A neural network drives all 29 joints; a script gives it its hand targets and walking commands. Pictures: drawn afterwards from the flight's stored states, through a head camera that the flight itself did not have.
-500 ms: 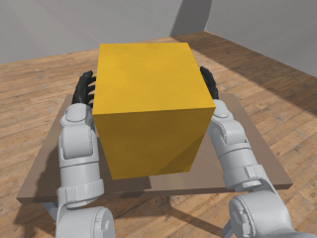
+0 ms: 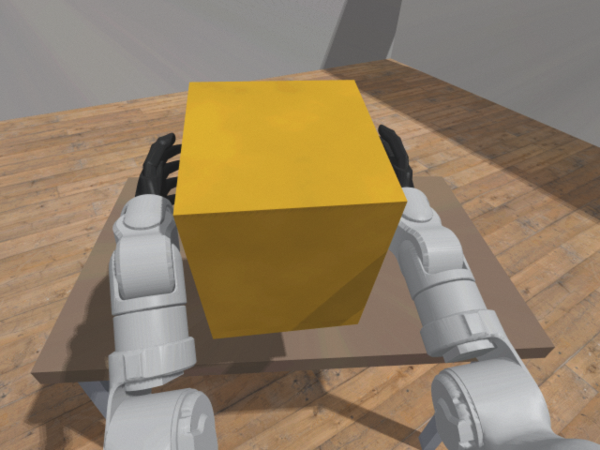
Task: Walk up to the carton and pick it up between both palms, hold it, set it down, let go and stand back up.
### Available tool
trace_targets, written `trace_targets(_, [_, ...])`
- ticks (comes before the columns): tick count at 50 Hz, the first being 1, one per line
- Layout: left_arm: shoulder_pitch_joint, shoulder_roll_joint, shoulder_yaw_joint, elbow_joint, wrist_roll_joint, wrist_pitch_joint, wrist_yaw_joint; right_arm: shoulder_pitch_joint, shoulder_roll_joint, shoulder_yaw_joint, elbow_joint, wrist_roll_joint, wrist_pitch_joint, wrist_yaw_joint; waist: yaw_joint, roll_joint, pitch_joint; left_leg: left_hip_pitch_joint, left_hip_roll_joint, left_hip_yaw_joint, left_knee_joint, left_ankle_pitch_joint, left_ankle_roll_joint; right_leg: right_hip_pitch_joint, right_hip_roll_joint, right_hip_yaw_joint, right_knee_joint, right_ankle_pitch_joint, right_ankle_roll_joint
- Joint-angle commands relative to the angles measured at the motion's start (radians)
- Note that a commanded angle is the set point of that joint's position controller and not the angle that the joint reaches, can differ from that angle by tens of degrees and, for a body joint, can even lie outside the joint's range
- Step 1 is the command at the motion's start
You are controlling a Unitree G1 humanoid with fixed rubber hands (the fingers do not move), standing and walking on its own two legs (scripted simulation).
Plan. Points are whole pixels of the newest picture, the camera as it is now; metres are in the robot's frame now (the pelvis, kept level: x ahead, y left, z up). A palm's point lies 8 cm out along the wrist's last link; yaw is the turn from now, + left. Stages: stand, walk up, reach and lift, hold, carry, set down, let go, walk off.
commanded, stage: hold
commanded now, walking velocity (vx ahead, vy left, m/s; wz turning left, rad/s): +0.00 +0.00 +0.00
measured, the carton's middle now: (281, 214) +0.36 +0.01 +0.18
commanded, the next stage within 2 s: none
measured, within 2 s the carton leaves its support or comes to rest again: neither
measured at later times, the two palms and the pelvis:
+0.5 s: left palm (156, 199) +0.36 +0.16 +0.21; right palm (394, 188) +0.37 -0.13 +0.21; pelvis +0.00 +0.00 +0.00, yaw +0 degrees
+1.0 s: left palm (156, 199) +0.35 +0.16 +0.21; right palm (395, 187) +0.37 -0.13 +0.21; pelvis +0.00 +0.00 +0.00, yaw +0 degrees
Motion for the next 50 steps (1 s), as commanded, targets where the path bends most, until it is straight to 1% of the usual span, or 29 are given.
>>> trace_targets(1, [-0.582,-0.452,-0.453,-0.057,-0.152,-0.051,-0.119,-0.627,0.498,0.324,-0.241,0.064,-0.054,0.088,-0.005,0.081,-0.316,0.065,-0.065,0.060,-0.031,0.140,0.000,0.040,0.047,-0.024,-0.028,0.128,0.066])
trace_targets(11, [-0.584,-0.454,-0.457,-0.061,-0.154,-0.052,-0.117,-0.628,0.499,0.330,-0.243,0.068,-0.055,0.087,-0.007,0.077,-0.320,0.075,-0.065,0.061,-0.027,0.157,-0.003,0.038,0.048,-0.025,-0.028,0.140,0.067])
trace_targets(15, [-0.573,-0.455,-0.462,-0.068,-0.156,-0.051,-0.116,-0.621,0.496,0.334,-0.250,0.072,-0.055,0.085,-0.009,0.080,-0.325,0.083,-0.066,0.059,-0.020,0.181,-0.005,0.043,0.049,-0.023,-0.026,0.164,0.068])
trace_targets(18, [-0.572,-0.455,-0.461,-0.066,-0.152,-0.048,-0.117,-0.617,0.493,0.333,-0.245,0.072,-0.052,0.083,-0.011,0.083,-0.315,0.081,-0.066,0.059,-0.022,0.176,-0.007,0.043,0.049,-0.024,-0.026,0.157,0.067])
trace_targets(22, [-0.569,-0.448,-0.451,-0.065,-0.147,-0.047,-0.119,-0.615,0.493,0.331,-0.240,0.073,-0.048,0.085,-0.007,0.074,-0.305,0.076,-0.065,0.058,-0.027,0.166,-0.003,0.042,0.048,-0.022,-0.029,0.150,0.068])
trace_targets(27, [-0.573,-0.457,-0.469,-0.084,-0.160,-0.050,-0.119,-0.620,0.499,0.344,-0.267,0.079,-0.053,0.081,-0.010,0.080,-0.332,0.089,-0.067,0.058,-0.017,0.193,-0.007,0.049,0.050,-0.022,-0.024,0.179,0.069])
trace_targets(30, [-0.576,-0.454,-0.470,-0.083,-0.158,-0.051,-0.116,-0.619,0.496,0.342,-0.265,0.078,-0.051,0.081,-0.011,0.085,-0.328,0.086,-0.067,0.057,-0.018,0.187,-0.008,0.043,0.049,-0.022,-0.025,0.172,0.067])
trace_targets(35, [-0.570,-0.442,-0.452,-0.066,-0.148,-0.046,-0.119,-0.615,0.492,0.332,-0.247,0.072,-0.046,0.082,-0.007,0.075,-0.306,0.072,-0.068,0.059,-0.028,0.152,-0.001,0.042,0.046,-0.022,-0.030,0.147,0.069])
trace_targets(41, [-0.579,-0.445,-0.447,-0.063,-0.149,-0.049,-0.121,-0.628,0.499,0.334,-0.247,0.071,-0.050,0.084,-0.003,0.069,-0.314,0.072,-0.068,0.061,-0.029,0.150,0.004,0.042,0.046,-0.023,-0.029,0.149,0.070])
trace_targets(50, [-0.591,-0.449,-0.456,-0.062,-0.155,-0.054,-0.120,-0.628,0.501,0.328,-0.244,0.068,-0.053,0.083,-0.009,0.075,-0.323,0.072,-0.067,0.059,-0.027,0.152,0.001,0.042,0.046,-0.022,-0.027,0.150,0.068])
